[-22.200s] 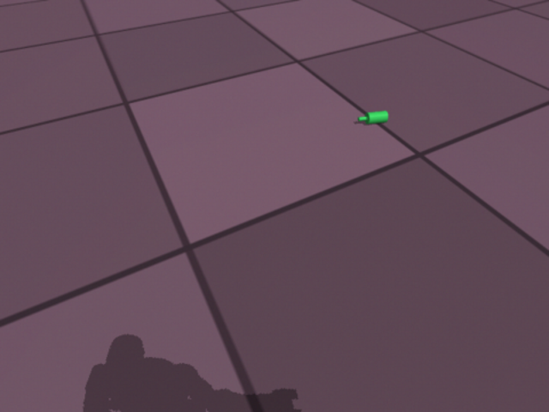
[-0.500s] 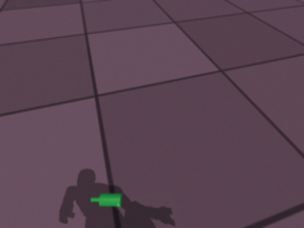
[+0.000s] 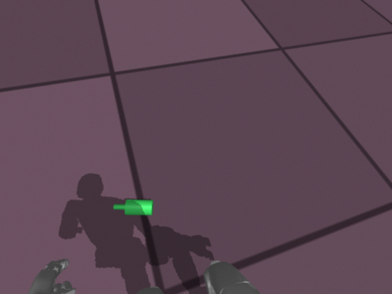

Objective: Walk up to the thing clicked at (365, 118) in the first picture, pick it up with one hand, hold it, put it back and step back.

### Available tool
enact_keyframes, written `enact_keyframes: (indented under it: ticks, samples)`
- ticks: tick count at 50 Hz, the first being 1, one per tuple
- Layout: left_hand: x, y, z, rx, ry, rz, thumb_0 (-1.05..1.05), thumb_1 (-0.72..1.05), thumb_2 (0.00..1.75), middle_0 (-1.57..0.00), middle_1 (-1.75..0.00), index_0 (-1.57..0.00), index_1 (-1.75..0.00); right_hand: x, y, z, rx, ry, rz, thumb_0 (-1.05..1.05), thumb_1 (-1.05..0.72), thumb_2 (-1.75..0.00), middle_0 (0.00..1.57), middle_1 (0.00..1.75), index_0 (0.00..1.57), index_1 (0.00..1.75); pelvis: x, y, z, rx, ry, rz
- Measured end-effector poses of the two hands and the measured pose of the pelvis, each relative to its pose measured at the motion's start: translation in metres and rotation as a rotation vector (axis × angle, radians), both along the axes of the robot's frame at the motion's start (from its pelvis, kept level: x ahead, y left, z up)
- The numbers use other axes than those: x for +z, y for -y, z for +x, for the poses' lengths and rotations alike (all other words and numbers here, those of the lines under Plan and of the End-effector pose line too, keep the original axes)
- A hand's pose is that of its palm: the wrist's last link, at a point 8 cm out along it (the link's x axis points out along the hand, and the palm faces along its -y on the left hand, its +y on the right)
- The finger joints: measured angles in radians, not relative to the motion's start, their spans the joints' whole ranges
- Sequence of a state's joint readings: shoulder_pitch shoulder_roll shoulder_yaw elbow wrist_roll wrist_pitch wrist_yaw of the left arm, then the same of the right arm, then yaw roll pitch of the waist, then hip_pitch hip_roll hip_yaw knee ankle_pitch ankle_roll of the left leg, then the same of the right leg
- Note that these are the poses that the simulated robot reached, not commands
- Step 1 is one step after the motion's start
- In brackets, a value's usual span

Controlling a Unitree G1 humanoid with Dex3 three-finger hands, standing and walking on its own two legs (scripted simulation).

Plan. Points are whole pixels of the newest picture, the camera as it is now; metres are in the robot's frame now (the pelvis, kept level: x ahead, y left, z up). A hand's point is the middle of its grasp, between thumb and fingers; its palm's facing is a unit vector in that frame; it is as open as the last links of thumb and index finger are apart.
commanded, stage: walk up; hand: left
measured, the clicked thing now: (133, 207) +0.51 +0.25 -0.73
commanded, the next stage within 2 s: none
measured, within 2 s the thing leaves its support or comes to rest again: neither
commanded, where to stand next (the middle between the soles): +0.13 -0.03 m, yaw +0 degrees
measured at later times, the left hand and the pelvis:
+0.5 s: hand out of the picture +0.03 +0.24 -0.13, palm faces -0.03 -0.92 -0.40, open 7.3 cm; pelvis -0.11 -0.02 +0.00, yaw -1 degrees
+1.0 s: hand out of the picture -0.21 +0.23 -0.16, palm faces -0.06 -0.93 -0.37, open 7.3 cm; pelvis -0.25 -0.04 -0.01, yaw -4 degrees
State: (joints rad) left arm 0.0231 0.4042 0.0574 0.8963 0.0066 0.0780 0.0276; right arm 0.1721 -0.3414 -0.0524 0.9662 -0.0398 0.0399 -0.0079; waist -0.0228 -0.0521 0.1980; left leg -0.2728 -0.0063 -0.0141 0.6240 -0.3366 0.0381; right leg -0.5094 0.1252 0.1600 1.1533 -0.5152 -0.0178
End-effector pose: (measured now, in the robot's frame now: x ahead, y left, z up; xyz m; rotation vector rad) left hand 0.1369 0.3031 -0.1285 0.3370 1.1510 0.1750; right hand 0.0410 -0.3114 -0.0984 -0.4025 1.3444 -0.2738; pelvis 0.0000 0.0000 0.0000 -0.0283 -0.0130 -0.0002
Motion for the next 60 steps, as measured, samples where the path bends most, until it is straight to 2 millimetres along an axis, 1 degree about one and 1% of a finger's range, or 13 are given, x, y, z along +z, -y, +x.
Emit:
enact_keyframes:
  ticks: [6,11,14,19,25,30,33,36,42,47,51,55,60]
  samples:
    - [0.001,0.004,-0.039,-0.026,-0.064,0.009,0.00,0.91,0.90,-0.20,-0.30,-0.21,-0.30,-0.002,0.001,-0.005,-0.013,0.086,0.002,0.01,-0.90,-0.90,0.21,0.30,0.20,0.30,0.000,0.000,-0.020,-0.036,0.004,0.012]
    - [0.003,0.011,-0.064,-0.043,-0.065,0.042,0.00,0.91,0.90,-0.20,-0.30,-0.21,-0.30,-0.019,0.014,-0.009,-0.013,0.161,0.027,0.00,-0.90,-0.90,0.21,0.30,0.20,0.30,-0.011,0.011,-0.041,-0.072,0.023,0.031]
    - [0.012,0.021,-0.081,-0.038,-0.047,0.046,0.00,0.91,0.90,-0.20,-0.30,-0.21,-0.30,-0.025,0.020,-0.014,-0.024,0.186,0.050,0.00,-0.90,-0.90,0.21,0.30,0.20,0.30,-0.010,0.016,-0.055,-0.054,0.045,0.000]
    - [0.032,0.026,-0.104,-0.025,0.006,0.048,0.00,0.91,0.90,-0.20,-0.30,-0.21,-0.30,-0.017,0.019,-0.027,-0.002,0.208,0.074,0.00,-0.90,-0.90,0.21,0.30,0.20,0.30,0.000,0.021,-0.078,-0.061,0.034,0.060]
    - [0.037,0.021,-0.119,-0.028,0.087,0.053,0.00,0.91,0.90,-0.20,-0.30,-0.21,-0.30,-0.014,0.019,-0.063,0.052,0.188,0.038,0.00,-0.90,-0.90,0.21,0.30,0.20,0.30,-0.002,0.016,-0.114,-0.022,0.014,0.048]
    - [0.017,0.008,-0.145,-0.015,0.141,0.022,0.00,0.91,0.90,-0.20,-0.30,-0.21,-0.30,-0.015,0.011,-0.103,0.089,0.155,-0.004,0.00,-0.90,-0.90,0.20,0.30,0.20,0.30,-0.015,0.008,-0.153,0.017,0.040,0.051]
    - [0.008,0.007,-0.173,0.009,0.100,-0.002,0.00,0.91,0.90,-0.20,-0.30,-0.21,-0.30,-0.005,0.005,-0.131,0.095,0.146,-0.004,0.00,-0.90,-0.90,0.21,0.30,0.20,0.30,-0.012,0.007,-0.171,0.007,0.054,0.048]
    - [0.008,0.008,-0.206,0.029,0.047,-0.024,0.00,0.91,0.90,-0.20,-0.30,-0.21,-0.30,0.009,0.006,-0.154,0.090,0.143,-0.020,0.01,-0.90,-0.90,0.21,0.30,0.20,0.30,-0.002,0.009,-0.186,0.011,0.044,0.007]
    - [0.006,0.008,-0.278,0.038,-0.049,-0.021,0.00,0.91,0.90,-0.20,-0.30,-0.21,-0.30,0.027,0.022,-0.174,0.088,0.209,-0.045,0.01,-0.90,-0.90,0.21,0.30,0.20,0.30,0.004,0.020,-0.219,-0.033,0.019,-0.001]
    - [0.002,0.019,-0.326,0.006,-0.121,0.013,0.00,0.91,0.90,-0.20,-0.30,-0.21,-0.30,0.019,0.046,-0.191,0.077,0.287,-0.024,0.01,-0.90,-0.90,0.21,0.30,0.20,0.30,-0.006,0.037,-0.244,-0.086,0.031,0.022]
    - [0.011,0.035,-0.357,0.031,-0.117,0.032,0.00,0.91,0.90,-0.20,-0.30,-0.21,-0.30,0.003,0.061,-0.215,0.034,0.276,0.004,0.00,-0.90,-0.90,0.21,0.30,0.20,0.30,-0.008,0.047,-0.256,-0.066,0.055,-0.004]
    - [0.025,0.043,-0.371,0.056,-0.100,0.040,0.00,0.91,0.90,-0.20,-0.30,-0.21,-0.30,-0.009,0.062,-0.240,-0.002,0.221,0.053,0.01,-0.90,-0.90,0.20,0.30,0.20,0.30,-0.001,0.048,-0.257,-0.071,0.050,0.024]
    - [0.031,0.037,-0.361,0.065,-0.045,0.048,0.00,0.90,0.90,-0.20,-0.30,-0.21,-0.30,-0.021,0.049,-0.261,0.012,0.123,0.090,0.01,-0.91,-0.90,0.20,0.30,0.20,0.30,-0.001,0.044,-0.256,-0.025,0.038,0.014]
